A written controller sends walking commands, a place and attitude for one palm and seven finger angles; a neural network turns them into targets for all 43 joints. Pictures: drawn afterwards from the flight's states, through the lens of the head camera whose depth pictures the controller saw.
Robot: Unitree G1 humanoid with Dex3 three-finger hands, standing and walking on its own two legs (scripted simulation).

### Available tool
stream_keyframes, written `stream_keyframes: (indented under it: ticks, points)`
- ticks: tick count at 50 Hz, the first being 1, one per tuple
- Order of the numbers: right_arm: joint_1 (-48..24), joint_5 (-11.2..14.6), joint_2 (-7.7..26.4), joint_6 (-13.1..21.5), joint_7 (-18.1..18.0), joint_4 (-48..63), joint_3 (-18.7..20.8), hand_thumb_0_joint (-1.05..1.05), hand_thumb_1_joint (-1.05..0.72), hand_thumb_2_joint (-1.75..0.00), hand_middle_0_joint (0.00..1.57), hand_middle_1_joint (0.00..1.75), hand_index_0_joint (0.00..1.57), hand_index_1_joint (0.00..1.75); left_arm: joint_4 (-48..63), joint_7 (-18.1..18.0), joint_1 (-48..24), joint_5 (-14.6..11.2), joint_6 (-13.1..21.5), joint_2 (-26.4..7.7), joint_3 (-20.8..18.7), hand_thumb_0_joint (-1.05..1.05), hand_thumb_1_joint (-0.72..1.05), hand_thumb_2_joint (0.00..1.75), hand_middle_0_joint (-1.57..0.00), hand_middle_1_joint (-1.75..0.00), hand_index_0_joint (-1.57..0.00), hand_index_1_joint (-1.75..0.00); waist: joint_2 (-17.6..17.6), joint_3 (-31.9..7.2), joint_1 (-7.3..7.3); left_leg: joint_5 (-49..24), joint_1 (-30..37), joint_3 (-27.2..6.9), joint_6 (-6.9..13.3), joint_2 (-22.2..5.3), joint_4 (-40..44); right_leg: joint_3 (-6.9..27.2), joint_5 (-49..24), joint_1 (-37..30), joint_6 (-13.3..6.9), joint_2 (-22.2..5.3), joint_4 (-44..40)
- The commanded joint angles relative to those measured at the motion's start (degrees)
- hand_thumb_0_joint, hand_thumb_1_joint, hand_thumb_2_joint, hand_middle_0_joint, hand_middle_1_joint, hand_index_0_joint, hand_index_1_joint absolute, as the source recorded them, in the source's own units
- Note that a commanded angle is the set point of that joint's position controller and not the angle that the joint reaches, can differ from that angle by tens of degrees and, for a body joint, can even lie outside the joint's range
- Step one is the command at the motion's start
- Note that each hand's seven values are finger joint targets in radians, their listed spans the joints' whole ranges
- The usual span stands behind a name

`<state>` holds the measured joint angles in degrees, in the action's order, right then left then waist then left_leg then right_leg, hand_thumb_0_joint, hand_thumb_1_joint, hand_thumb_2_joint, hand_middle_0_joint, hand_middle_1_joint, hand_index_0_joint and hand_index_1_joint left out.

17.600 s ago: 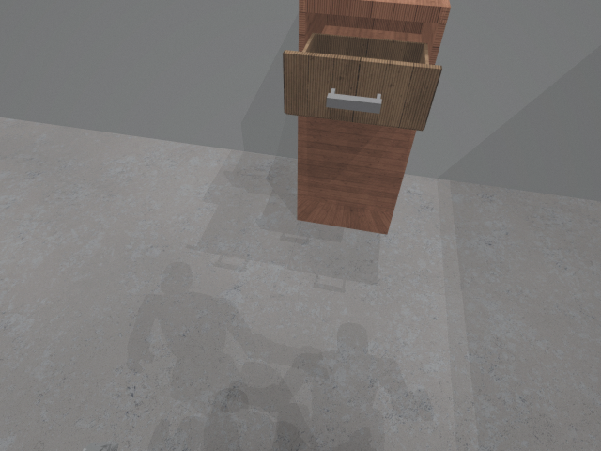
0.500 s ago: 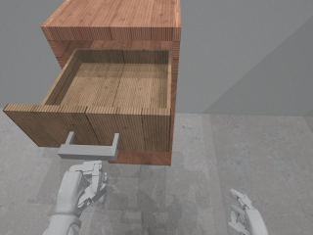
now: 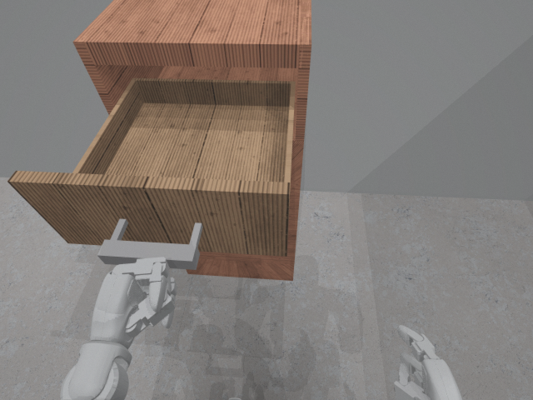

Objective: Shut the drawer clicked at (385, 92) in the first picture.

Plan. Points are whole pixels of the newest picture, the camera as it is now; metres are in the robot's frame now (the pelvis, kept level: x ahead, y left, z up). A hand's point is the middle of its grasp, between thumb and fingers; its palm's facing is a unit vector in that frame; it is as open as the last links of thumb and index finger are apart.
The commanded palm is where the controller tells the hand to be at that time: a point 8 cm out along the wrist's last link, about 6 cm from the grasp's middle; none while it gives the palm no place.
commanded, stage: push the drawer shut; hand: left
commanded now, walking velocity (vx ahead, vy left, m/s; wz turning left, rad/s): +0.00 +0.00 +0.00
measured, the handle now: (154, 240) +0.32 +0.18 +0.08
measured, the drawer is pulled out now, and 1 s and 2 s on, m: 0.29 0.17 0.04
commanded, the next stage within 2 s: none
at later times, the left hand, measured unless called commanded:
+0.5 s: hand (177, 261) +0.29 +0.14 +0.07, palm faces -0.05 -1.00 -0.05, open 3.2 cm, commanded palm +0.29 +0.20 +0.08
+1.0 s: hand (187, 220) +0.36 +0.14 +0.07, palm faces -0.04 -1.00 -0.04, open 2.9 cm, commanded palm +0.36 +0.19 +0.08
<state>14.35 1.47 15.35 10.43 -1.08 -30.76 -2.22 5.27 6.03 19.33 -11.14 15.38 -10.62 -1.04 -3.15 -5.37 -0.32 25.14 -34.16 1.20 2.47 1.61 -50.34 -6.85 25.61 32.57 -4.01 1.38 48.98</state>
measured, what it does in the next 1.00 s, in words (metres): stands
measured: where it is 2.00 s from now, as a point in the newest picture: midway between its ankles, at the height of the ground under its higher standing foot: outside the picture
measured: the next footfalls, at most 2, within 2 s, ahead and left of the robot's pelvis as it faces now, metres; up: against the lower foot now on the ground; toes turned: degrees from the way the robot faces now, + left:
none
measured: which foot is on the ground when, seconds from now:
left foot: down 0.00-1.00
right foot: down 0.00-1.00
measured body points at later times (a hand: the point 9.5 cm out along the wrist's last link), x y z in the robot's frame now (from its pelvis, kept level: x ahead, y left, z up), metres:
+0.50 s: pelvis -0.02 +0.01 +0.01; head +0.02 +0.00 +0.45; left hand +0.29 +0.20 +0.08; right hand +0.14 -0.23 -0.09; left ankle +0.00 +0.09 -0.70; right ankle -0.01 -0.07 -0.70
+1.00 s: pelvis -0.02 +0.02 +0.01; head +0.04 +0.01 +0.45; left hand +0.36 +0.20 +0.07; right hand +0.10 -0.23 -0.10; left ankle +0.00 +0.09 -0.70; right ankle -0.01 -0.07 -0.70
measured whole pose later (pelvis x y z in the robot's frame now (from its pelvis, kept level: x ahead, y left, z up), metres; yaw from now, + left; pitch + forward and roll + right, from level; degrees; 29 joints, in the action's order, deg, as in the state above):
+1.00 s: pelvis -0.02 +0.02 +0.01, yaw -1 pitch +9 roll -1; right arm 14.9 2.0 15.2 6.4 -0.7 -37.5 -2.5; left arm -34.2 3.9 -20.7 -9.7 18.6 -12.1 -4.4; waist -1.6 -3.1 -2.5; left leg 21.5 -34.8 2.6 3.8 2.3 -46.7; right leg -5.5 21.8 33.7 -2.8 0.7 45.9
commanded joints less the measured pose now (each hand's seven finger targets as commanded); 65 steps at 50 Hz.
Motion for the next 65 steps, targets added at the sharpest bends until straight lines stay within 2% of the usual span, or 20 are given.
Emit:
stream_keyframes:
  ticks: [1,2,3,6,10,14,15,18,22,23,25,28,31,35,36,40,41,46,52,65]
  points:
    - [-4.4,0.5,6.2,3.2,-1.0,7.0,2.2,0.0,-0.9,-0.9,0.2,0.3,0.2,0.3,10.1,-0.8,-20.7,-0.6,4.3,-6.0,-3.0,0.0,0.9,0.9,-1.4,-1.6,-1.4,-1.6,4.4,-7.2,-3.55,-9.1,2.9,-3.3,-0.3,-1.1,5.6,8.8,-10.2,-4.4,3.6,-2.2,-10.3]
    - [-4.1,0.7,6.2,3.2,-1.0,6.5,2.4,0.0,-0.9,-0.9,0.2,0.3,0.2,0.3,9.1,-0.9,-21.7,-0.8,4.4,-7.1,-4.5,0.0,0.9,0.9,-1.4,-1.6,-1.4,-1.6,4.3,-7.9,-3.35,-8.8,3.3,-3.4,-0.4,-1.1,5.8,8.8,-9.6,-4.6,3.4,-2.2,-10.4]
    - [-4.8,0.8,6.1,3.3,-1.0,6.7,2.2,0.0,-0.9,-0.9,0.2,0.3,0.2,0.3,9.5,-0.5,-23.2,-0.7,4.5,-5.6,-2.6,0.0,0.9,0.9,-1.4,-1.6,-1.4,-1.6,1.7,-8.7,-3.23,-8.3,4.1,-3.4,-0.4,-1.0,6.1,8.7,-8.6,-4.4,3.3,-2.3,-10.4]
    - [-4.7,0.9,6.1,3.4,-1.1,5.9,2.2,0.0,-0.9,-0.9,0.2,0.3,0.2,0.3,8.1,-0.7,-26.3,-0.7,4.2,-5.3,-2.1,0.0,0.9,0.9,-1.4,-1.6,-1.4,-1.6,0.1,-11.0,-3.44,-8.7,6.8,-4.0,-0.4,-1.2,6.9,7.5,-9.1,-4.0,3.1,-2.0,-10.0]
    - [-5.0,1.1,6.7,3.0,-1.6,4.6,2.0,0.0,-0.9,-0.9,0.2,0.3,0.2,0.3,3.6,-1.2,-33.2,-1.1,3.2,-7.5,-3.7,0.0,0.9,0.9,-1.4,-1.6,-1.4,-1.6,3.7,-10.4,-3.88,-6.1,5.2,-4.4,-0.3,-1.3,7.8,8.2,-5.4,-4.5,3.3,-2.1,-11.3]
    - [-5.6,1.3,6.2,3.0,-1.6,4.3,1.8,0.0,-0.9,-0.9,0.2,0.3,0.2,0.3,0.3,-0.9,-37.5,-1.7,3.1,-5.9,-2.7,0.0,0.9,0.9,-1.4,-1.6,-1.4,-1.6,3.2,-10.7,-3.54,-5.4,6.0,-4.2,-0.4,-1.2,8.7,8.6,-4.7,-5.1,3.3,-2.2,-12.2]
    - [-5.4,1.3,6.6,2.8,-1.6,3.8,1.9,0.0,-0.9,-0.9,0.2,0.3,0.2,0.3,-1.6,-1.3,-37.5,-1.6,3.1,-8.3,-5.1,0.0,0.9,0.9,-1.4,-1.6,-1.4,-1.6,5.1,-10.7,-3.28,-5.5,5.2,-4.2,-0.4,-1.4,8.9,8.7,-4.4,-5.7,3.4,-2.1,-12.4]
    - [-5.6,1.4,6.3,2.7,-1.4,3.6,1.7,0.0,-0.9,-0.9,0.2,0.3,0.2,0.3,-2.9,-1.2,-42.1,-1.4,3.5,-5.6,-2.6,0.0,0.9,0.9,-1.4,-1.6,-1.4,-1.6,1.3,-10.5,-3.47,-5.5,7.8,-4.6,-0.7,-1.4,10.0,7.3,-5.6,-4.1,3.0,-1.8,-11.6]
    - [-4.9,1.2,6.4,2.3,-1.1,3.4,1.9,0.0,-0.9,-0.9,0.2,0.3,0.2,0.3,-6.7,-2.1,-43.0,-1.2,3.7,-5.8,-3.7,0.0,0.9,0.9,-1.4,-1.6,-1.4,-1.6,2.9,-11.2,-2.82,-6.9,8.4,-4.6,-0.8,-1.5,10.7,6.9,-7.3,-4.9,3.0,-1.7,-11.4]
    - [-4.9,1.3,6.5,2.2,-1.0,3.4,1.9,0.0,-0.9,-0.9,0.2,0.3,0.2,0.3,-7.4,-2.0,-44.4,-1.2,3.7,-5.2,-2.9,0.0,0.9,0.9,-1.4,-1.6,-1.4,-1.6,3.3,-10.6,-3.24,-6.3,8.2,-4.6,-0.8,-1.5,10.9,6.9,-6.9,-4.4,3.1,-1.7,-11.7]
    - [-4.5,1.2,7.0,1.8,-1.2,2.7,2.0,0.0,-0.9,-0.9,0.2,0.3,0.2,0.3,-9.7,-2.5,-46.6,-0.8,4.1,-8.2,-5.5,0.0,0.9,0.9,-1.4,-1.6,-1.4,-1.6,4.4,-10.0,-3.14,-5.6,7.2,-4.5,-0.7,-1.6,11.1,7.3,-5.8,-4.8,3.0,-1.7,-11.9]
    - [-4.3,1.3,6.7,1.6,-0.9,2.6,2.0,0.0,-0.9,-0.9,0.2,0.3,0.2,0.3,-10.5,-2.6,-50.1,-0.6,4.7,-5.7,-3.5,0.0,0.9,0.9,-1.4,-1.6,-1.4,-1.6,1.8,-11.2,-3.44,-5.9,9.1,-4.5,-0.9,-1.5,11.3,6.9,-6.7,-3.8,2.9,-1.6,-11.4]
    - [-3.5,1.2,7.1,0.9,-0.9,1.9,2.2,0.0,-0.9,-0.9,0.2,0.3,0.2,0.3,-14.3,-3.2,-51.9,-0.2,4.8,-6.8,-4.6,0.0,0.9,0.9,-1.4,-1.6,-1.4,-1.6,3.8,-10.7,-3.74,-5.3,8.5,-4.7,-0.8,-1.7,11.6,6.8,-6.2,-3.4,3.0,-1.5,-11.5]
    - [-2.5,1.2,7.5,0.3,-0.9,1.2,2.4,0.0,-0.9,-0.9,0.2,0.3,0.2,0.3,-16.8,-3.6,-55.5,0.2,5.4,-8.2,-5.6,0.0,0.9,0.9,-1.4,-1.6,-1.4,-1.6,3.9,-12.5,-4.02,-6.5,9.2,-4.8,-0.9,-1.9,11.5,6.6,-7.4,-3.5,3.0,-1.4,-11.0]
    - [-2.5,1.1,7.3,0.2,-0.8,1.2,2.3,0.0,-0.9,-0.9,0.2,0.3,0.2,0.3,-16.9,-3.5,-56.6,0.1,5.5,-6.6,-4.4,0.0,0.9,0.9,-1.4,-1.6,-1.4,-1.6,2.5,-13.4,-4.02,-7.0,9.8,-4.7,-0.9,-1.7,11.5,6.7,-8.0,-3.6,2.9,-1.4,-11.0]
    - [-1.2,1.1,7.7,-0.5,-0.8,0.4,2.5,0.0,-0.9,-0.9,0.2,0.3,0.2,0.3,-20.6,-3.5,-59.9,0.3,5.9,-9.4,-6.5,0.0,0.9,0.9,-1.4,-1.6,-1.4,-1.6,4.0,-14.1,-4.23,-8.6,9.4,-4.9,-0.9,-1.9,11.3,6.6,-9.6,-4.2,2.9,-1.2,-10.6]
    - [-1.0,1.0,7.4,-0.6,-0.7,0.4,2.5,0.0,-0.9,-0.9,0.2,0.3,0.2,0.3,-20.9,-3.2,-61.3,0.2,6.0,-7.4,-5.2,0.0,0.9,0.9,-1.4,-1.6,-1.4,-1.6,3.8,-14.8,-4.67,-9.0,10.1,-4.7,-0.8,-1.7,11.2,6.7,-10.4,-4.1,3.0,-1.1,-10.6]
    - [0.2,1.0,7.6,-1.5,-0.4,-0.3,2.5,0.0,-0.9,-0.9,0.2,0.3,0.2,0.3,-25.4,-3.1,-65.8,0.6,6.6,-7.8,-5.5,0.0,0.9,0.9,-1.4,-1.6,-1.4,-1.6,0.9,-13.9,-5.07,-10.0,11.2,-5.2,-1.3,-1.9,11.2,6.0,-10.8,-1.6,2.5,-0.8,-9.9]
    - [2.3,0.7,7.9,-2.2,0.1,-1.0,3.1,0.0,-0.9,-0.9,0.2,0.3,0.2,0.3,-29.7,-3.5,-71.2,0.9,7.6,-7.1,-5.5,0.0,0.9,0.9,-1.4,-1.6,-1.4,-1.6,2.8,-16.6,-5.66,-12.9,11.9,-5.3,-1.3,-1.9,10.3,5.8,-13.4,-1.3,2.6,-0.5,-9.1]
    - [5.9,0.2,8.3,-4.3,0.6,-2.4,3.2,0.0,-0.9,-0.9,0.2,0.3,0.2,0.3,-41.3,-3.3,-82.7,2.4,9.7,-12.0,-9.5,0.0,0.9,0.9,-1.4,-1.6,-1.4,-1.6,2.3,-17.8,-6.82,-12.4,8.9,-4.6,-0.7,-1.6,8.5,6.7,-14.0,-0.3,2.5,-0.1,-8.2]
